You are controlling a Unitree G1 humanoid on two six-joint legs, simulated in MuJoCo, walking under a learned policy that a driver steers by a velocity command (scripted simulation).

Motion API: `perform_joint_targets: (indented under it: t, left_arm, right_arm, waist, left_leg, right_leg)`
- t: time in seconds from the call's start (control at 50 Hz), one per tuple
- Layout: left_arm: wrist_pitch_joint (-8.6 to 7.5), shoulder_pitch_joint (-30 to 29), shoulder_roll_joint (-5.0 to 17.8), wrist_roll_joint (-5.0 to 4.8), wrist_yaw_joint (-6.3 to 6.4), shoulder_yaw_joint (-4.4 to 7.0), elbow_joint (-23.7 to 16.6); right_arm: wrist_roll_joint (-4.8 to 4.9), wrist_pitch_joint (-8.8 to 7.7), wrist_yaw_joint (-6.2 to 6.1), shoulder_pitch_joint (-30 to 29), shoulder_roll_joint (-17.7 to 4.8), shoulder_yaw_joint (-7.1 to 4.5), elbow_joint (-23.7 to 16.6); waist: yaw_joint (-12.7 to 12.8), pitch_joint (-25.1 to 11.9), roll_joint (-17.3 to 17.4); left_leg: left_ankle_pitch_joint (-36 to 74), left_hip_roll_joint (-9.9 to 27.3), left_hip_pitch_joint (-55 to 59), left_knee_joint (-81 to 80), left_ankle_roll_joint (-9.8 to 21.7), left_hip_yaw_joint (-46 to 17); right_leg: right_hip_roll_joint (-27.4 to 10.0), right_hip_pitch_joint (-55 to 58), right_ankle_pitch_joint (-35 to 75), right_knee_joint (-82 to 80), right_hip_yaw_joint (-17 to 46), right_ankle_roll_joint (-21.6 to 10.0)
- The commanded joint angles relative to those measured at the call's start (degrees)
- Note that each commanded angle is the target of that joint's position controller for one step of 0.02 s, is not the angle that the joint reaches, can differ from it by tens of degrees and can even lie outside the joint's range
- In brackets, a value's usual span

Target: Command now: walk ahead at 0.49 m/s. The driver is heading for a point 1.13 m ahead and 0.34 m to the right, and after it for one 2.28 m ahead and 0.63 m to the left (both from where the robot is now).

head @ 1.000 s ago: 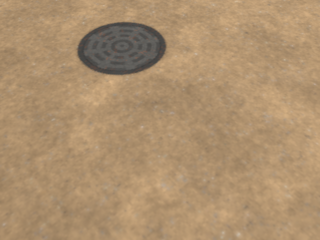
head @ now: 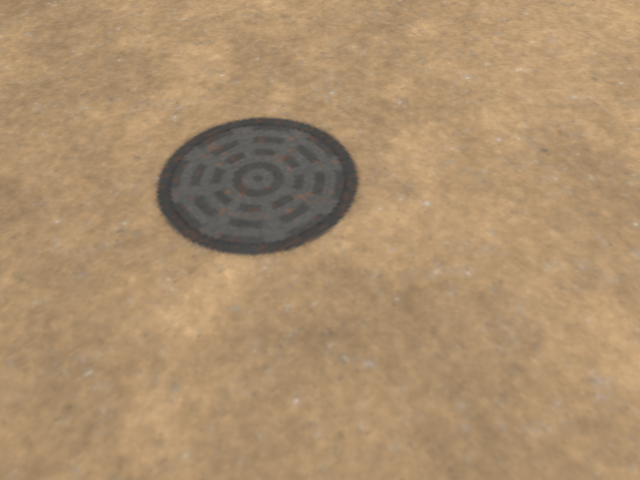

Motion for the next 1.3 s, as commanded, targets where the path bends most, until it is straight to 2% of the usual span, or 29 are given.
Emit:
perform_joint_targets:
  t: [0.02, 0.12, 0.22, 0.26, 0.28, 0.3, 0.32, 0.34, 0.36, 0.38, 0.4, 0.42, 0.46, 0.54, 0.66, 0.76, 0.82, 0.86, 0.88, 0.9, 0.92, 0.94, 0.96, 0.98, 1.0, 1.02, 1.1, 1.2, 1.3]
  left_arm:
    - [-0.83, -1.4, 7.2, -0.03, 1.14, 1.02, -2.6]
    - [0.1, 3.7, 9.4, -0.95, 2.2, 1.28, -1.6]
    - [1.42, 7.4, 10.0, -1.47, 2.48, 1.74, 0.3]
    - [2.03, 6.2, 10.8, -1.46, 2.59, 2.11, 0.2]
    - [2.33, 4.8, 11.2, -1.34, 2.6, 2.15, -0.2]
    - [2.68, 3.9, 10.0, -0.92, 2.57, 1.68, -0.6]
    - [2.59, 4.6, 7.5, 0.02, 2.45, 0.45, -2.0]
    - [1.24, 12.4, -1.4, -0.45, 1.75, -2.02, -2.1]
    - [-0.14, 9.5, 5.4, -2.25, 1.64, -0.55, -1.2]
    - [-0.75, 3.7, 9.3, -3.63, 1.7, 0.65, -3.0]
    - [-0.67, 0.7, 9.3, -3.38, 2.23, 0.82, -3.8]
    - [-0.07, -0.6, 8.6, -2.51, 2.67, 1.25, -3.8]
    - [1.78, 2.1, 5.9, -2.41, 2.57, 1.51, -3.1]
    - [3.58, -0.7, 4.3, -2.18, 2.57, 1.94, -4.8]
    - [3.2, -10.7, 3.4, -1.38, 1.16, 1.93, -9.0]
    - [3.11, -19.0, 2.2, -1.46, -0.71, 1.29, -13.8]
    - [3.22, -18.7, 3.5, -1.73, -1.71, 1.91, -15.9]
    - [3.47, -11.2, 6.7, -2.02, -1.76, 3.61, -15.2]
    - [3.47, -2.5, 9.8, -2.09, -1.29, 5.37, -13.3]
    - [3.95, 6.2, 15.1, -1.82, 0.1, 7.51, -11.3]
    - [3.59, 4.5, 20.4, -1.78, 0.58, 7.94, -11.9]
    - [2.98, 7.3, 16.5, -0.98, 0.43, 6.75, -12.8]
    - [2.33, 5.1, 12.9, -0.76, 0.4, 5.84, -12.5]
    - [1.98, 0.5, 10.3, -1.37, 0.34, 5.08, -13.5]
    - [1.95, -4.0, 8.3, -1.43, 0.3, 4.41, -14.8]
    - [1.92, -6.0, 7.1, -1.01, 0.54, 3.88, -15.8]
    - [1.63, -3.8, 10.5, -1.12, 1.88, 4.54, -16.0]
    - [2.47, 1.0, 11.1, -1.69, 2.92, 4.65, -15.4]
    - [3.25, 3.9, 10.8, -1.99, 3.32, 4.57, -14.8]
  right_arm:
    - [-0.78, 0.38, -0.19, 2.3, -2.4, -0.76, -2.3]
    - [-0.32, -0.48, 0.88, -9.2, -1.3, -0.09, -5.5]
    - [0.22, -1.12, 2.67, -15.3, -2.3, 0.11, -8.6]
    - [0.22, -1.53, 3.14, -12.9, -3.8, -0.42, -8.6]
    - [0.17, -1.7, 3.13, -8.5, -5.3, -1.2, -7.6]
    - [0.11, -1.76, 2.84, 1.2, -7.8, -2.71, -4.6]
    - [-0.62, -1.73, 2.21, 12.5, -12.8, -4.16, -2.4]
    - [-1.26, -1.44, 2.49, 16.3, -17.0, -4.94, -1.1]
    - [-1.18, -1.65, 2.45, 15.8, -10.6, -3.35, -1.6]
    - [-1.03, -1.89, 2.21, 10.5, -8.1, -2.5, -2.5]
    - [-1.05, -1.99, 2.2, 5.1, -6.5, -1.83, -3.5]
    - [-1.15, -2.12, 2.39, 2.1, -4.6, -1.37, -3.6]
    - [-1.85, -2.45, 2.5, 1.0, -2.7, -0.95, -2.6]
    - [-2.24, -2.73, 1.47, 3.1, -5.1, -1.77, -0.6]
    - [-1.97, -1.81, -0.25, 4.9, -6.5, -2.03, 0.2]
    - [-1.11, -0.07, -0.75, 9.5, -7.7, -2.59, 1.8]
    - [-0.56, 1.01, -1.01, 7.6, -9.6, -3.15, 1.0]
    - [-0.27, 1.78, -1.42, 5.6, -11.4, -3.65, 0.1]
    - [0.08, 2.02, -1.44, 4.0, -11.8, -3.62, -0.5]
    - [-0.53, 1.5, -1.4, 4.1, -10.9, -3.21, -1.8]
    - [-2.23, -0.43, -0.02, 10.1, -0.7, -0.35, -4.5]
    - [0.41, -3.33, 0.91, 4.0, -5.0, -0.82, -6.3]
    - [2.21, -4.52, 1.23, -1.7, -7.2, -1.46, -8.0]
    - [1.41, -4.85, 0.91, -2.2, -7.1, -1.39, -7.9]
    - [-0.15, -4.44, 0.41, -1.9, -7.5, -1.93, -7.1]
    - [-0.74, -3.55, 0.35, -0.4, -8.0, -2.44, -7.1]
    - [-2.06, -1.27, 0.01, -3.1, -5.6, -2.21, -9.4]
    - [-1.44, -1.5, 0.61, -14.0, -3.6, -1.21, -13.0]
    - [-0.66, -2.73, 1.96, -17.6, -6.3, -1.82, -15.5]
  waist:
    - [-2.8, 3.2, -4.5]
    - [1.1, 3.9, -4.6]
    - [2.4, 5.4, -5.3]
    - [0.2, 3.7, -6.3]
    - [-2.6, 0.9, -6.9]
    - [-7.1, -4.8, -6.2]
    - [-10.7, -13.8, -0.2]
    - [-6.7, -21.7, 16.0]
    - [-8.8, -21.3, 9.9]
    - [-7.8, -12.6, 6.8]
    - [-5.7, -8.7, 1.9]
    - [-4.2, -5.2, 0.6]
    - [-1.6, -3.2, 2.7]
    - [-0.9, 0.4, 1.0]
    - [-3.3, 3.6, 0.3]
    - [-6.0, 6.2, -0.5]
    - [-3.8, 4.3, 1.5]
    - [1.1, -1.1, 4.1]
    - [6.0, -5.8, 3.3]
    - [9.4, -10.6, -2.6]
    - [1.1, -15.0, -16.5]
    - [5.0, -21.4, -11.1]
    - [5.3, -13.0, -8.3]
    - [2.3, -8.4, -3.3]
    - [-0.3, -5.4, -1.4]
    - [-2.2, -4.6, -2.0]
    - [-3.0, -2.0, -3.0]
    - [1.4, -0.5, -6.8]
    - [2.4, -0.7, -8.3]
  left_leg:
    - [8.1, 2.7, -3.7, -7.3, -1.5, -0.8]
    - [18.7, -0.4, -1.8, -26.8, -2.1, 2.4]
    - [13.3, -1.9, -2.9, -34.4, -0.4, 2.2]
    - [8.9, -3.3, 2.0, -36.1, 1.3, 3.1]
    - [7.7, -5.3, 8.8, -36.9, 2.4, 4.8]
    - [8.0, -7.2, 21.3, -37.2, 4.0, 6.1]
    - [8.4, 3.2, 40.2, -36.5, 7.9, -5.5]
    - [-1.4, 16.6, 59.7, -43.8, 16.8, -33.4]
    - [-5.9, 16.3, 58.3, -48.1, 15.2, -38.2]
    - [-2.0, 14.8, 50.5, -48.5, 11.8, -28.1]
    - [3.9, 12.7, 42.0, -49.9, 10.0, -20.1]
    - [7.3, 10.3, 35.4, -52.1, 8.7, -14.1]
    - [9.8, 7.5, 29.3, -55.6, 7.4, -6.8]
    - [17.1, 7.2, 28.2, -58.2, 7.8, 1.3]
    - [17.1, 6.6, 31.8, -59.8, 5.9, 9.5]
    - [22.1, 9.5, 41.6, -56.2, 5.5, 13.1]
    - [40.7, 10.0, 43.7, -49.4, 4.1, 15.7]
    - [57.9, 9.5, 42.9, -37.0, 2.9, 16.8]
    - [56.5, 7.5, 38.5, -25.2, 1.3, 17.6]
    - [37.7, 4.5, 24.6, -7.3, -1.5, 17.5]
    - [-19.9, -7.8, -1.1, 12.7, -4.6, 10.5]
    - [-21.8, -9.1, -8.1, 18.5, -3.3, -2.3]
    - [-16.0, -5.9, -12.8, 16.5, -1.5, -2.9]
    - [-10.6, -3.1, -10.2, 10.8, -0.8, -2.8]
    - [-8.1, -1.3, -5.6, 6.1, -1.3, -2.3]
    - [-6.4, -0.1, -1.4, 3.3, -1.9, -2.6]
    - [-0.2, -0.7, 0.9, -8.2, -5.5, -0.3]
    - [16.1, -5.4, 4.1, -30.1, -5.9, 0.7]
    - [13.5, -7.3, 6.3, -38.2, -4.1, -1.3]
  right_leg:
    - [-16.0, -3.3, 7.8, -11.8, 11.9, -9.9]
    - [-14.8, 1.5, 7.3, -11.6, 8.3, -7.4]
    - [-18.8, 11.4, 7.6, -6.9, 9.2, -6.4]
    - [-19.7, 13.5, 14.4, -3.1, 9.3, -5.3]
    - [-18.7, 13.3, 24.0, 2.1, 8.1, -4.4]
    - [-15.4, 10.6, 31.2, 13.4, 5.6, -2.9]
    - [-11.5, -1.9, 18.8, 32.3, 3.1, -0.7]
    - [-0.3, -25.1, -19.8, 52.6, 4.0, 2.7]
    - [-2.3, -30.9, -24.1, 60.2, 13.6, 1.6]
    - [-5.1, -34.2, -19.3, 61.1, 13.2, 0.5]
    - [-8.4, -31.7, -13.6, 58.6, 11.7, 0.8]
    - [-10.2, -29.4, -10.0, 54.9, 11.4, 1.1]
    - [-11.9, -23.8, -6.2, 51.5, 11.5, 1.3]
    - [-11.9, -29.2, 0.1, 47.2, 12.4, 2.0]
    - [-10.7, -32.2, 13.0, 29.9, 8.7, 2.5]
    - [-10.1, -35.8, 9.2, 22.4, 3.9, 1.0]
    - [-6.9, -29.2, 1.7, 20.6, -0.8, -1.4]
    - [-2.4, -17.3, -3.5, 20.9, -3.8, -3.9]
    - [-0.1, -4.5, -0.2, 16.3, -3.5, -6.1]
    - [-5.9, 12.5, -0.6, 12.9, 8.1, -9.3]
    - [-20.6, 30.6, -4.7, 9.0, 40.2, -19.8]
    - [-24.0, 33.9, -9.3, -0.1, 52.9, -21.8]
    - [-22.2, 28.8, -4.9, -0.7, 43.7, -18.1]
    - [-19.4, 19.7, 0.3, -0.5, 35.6, -15.5]
    - [-16.8, 11.0, 5.7, -1.1, 29.7, -13.7]
    - [-15.2, 5.6, 8.9, -2.5, 26.6, -13.1]
    - [-12.4, -3.0, 16.7, -4.8, 20.9, -12.9]
    - [-8.5, -4.4, 9.8, -2.9, 18.4, -8.5]
    - [-11.7, 2.6, 5.2, 3.2, 26.2, -7.2]
Next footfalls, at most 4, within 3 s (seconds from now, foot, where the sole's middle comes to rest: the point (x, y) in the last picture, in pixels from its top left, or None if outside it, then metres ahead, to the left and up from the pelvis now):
0.32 left None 0.36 0.16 -0.78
0.90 right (399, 427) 0.63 -0.11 -0.78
1.38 left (372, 298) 0.98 -0.06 -0.78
1.90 right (526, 300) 0.98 -0.45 -0.78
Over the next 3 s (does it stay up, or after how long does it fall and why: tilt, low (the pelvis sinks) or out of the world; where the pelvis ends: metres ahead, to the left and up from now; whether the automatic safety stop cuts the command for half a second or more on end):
stays up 1.06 -0.37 -0.01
